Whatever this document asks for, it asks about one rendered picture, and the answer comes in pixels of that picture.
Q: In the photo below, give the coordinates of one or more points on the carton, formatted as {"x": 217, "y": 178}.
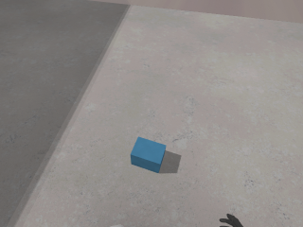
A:
{"x": 148, "y": 154}

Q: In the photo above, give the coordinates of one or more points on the right robot hand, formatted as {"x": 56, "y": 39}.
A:
{"x": 231, "y": 221}

